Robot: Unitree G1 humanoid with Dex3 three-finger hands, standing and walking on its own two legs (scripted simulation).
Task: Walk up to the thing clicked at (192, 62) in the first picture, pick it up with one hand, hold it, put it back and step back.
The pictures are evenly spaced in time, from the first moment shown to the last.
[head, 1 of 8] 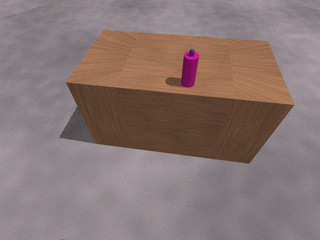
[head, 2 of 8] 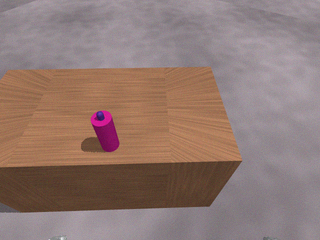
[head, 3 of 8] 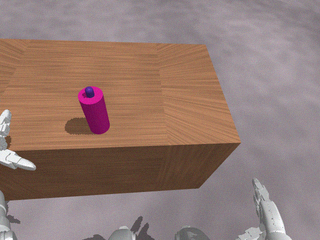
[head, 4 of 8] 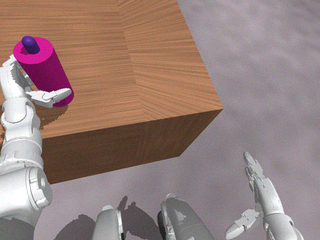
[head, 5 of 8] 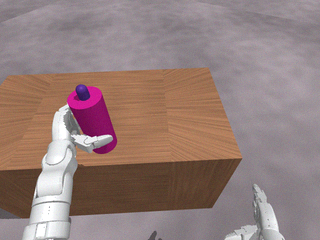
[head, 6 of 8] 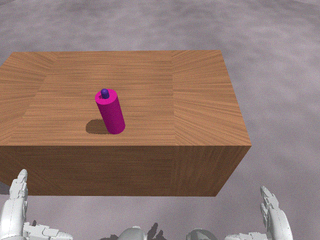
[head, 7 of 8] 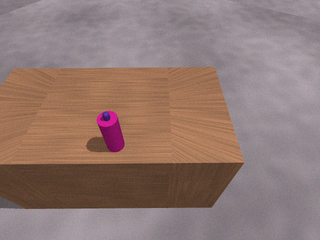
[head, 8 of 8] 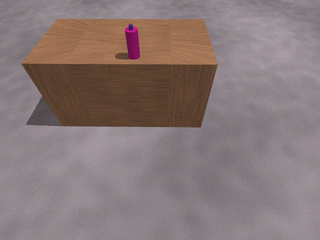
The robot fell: no
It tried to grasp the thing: yes
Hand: left
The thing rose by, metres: 0.26
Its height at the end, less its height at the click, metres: +0.00
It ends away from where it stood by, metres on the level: 0.02
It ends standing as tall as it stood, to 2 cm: yes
